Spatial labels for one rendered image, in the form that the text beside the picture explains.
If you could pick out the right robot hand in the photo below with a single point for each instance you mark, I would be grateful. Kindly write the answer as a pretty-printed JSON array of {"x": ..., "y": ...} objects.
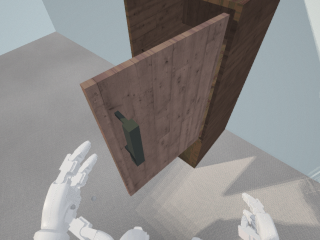
[{"x": 262, "y": 225}]

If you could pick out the handle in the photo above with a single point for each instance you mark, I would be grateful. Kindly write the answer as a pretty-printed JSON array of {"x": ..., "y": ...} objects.
[{"x": 133, "y": 138}]

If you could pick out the cupboard door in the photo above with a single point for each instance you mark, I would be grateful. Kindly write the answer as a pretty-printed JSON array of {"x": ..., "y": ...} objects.
[{"x": 165, "y": 90}]

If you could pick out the left robot hand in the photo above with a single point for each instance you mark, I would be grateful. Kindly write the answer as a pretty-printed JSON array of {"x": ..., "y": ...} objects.
[{"x": 65, "y": 192}]

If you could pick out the robot left thigh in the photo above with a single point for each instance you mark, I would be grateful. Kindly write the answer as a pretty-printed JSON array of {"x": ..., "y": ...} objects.
[{"x": 135, "y": 234}]

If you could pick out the robot left forearm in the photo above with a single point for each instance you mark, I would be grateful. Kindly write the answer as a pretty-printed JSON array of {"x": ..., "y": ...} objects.
[{"x": 50, "y": 234}]

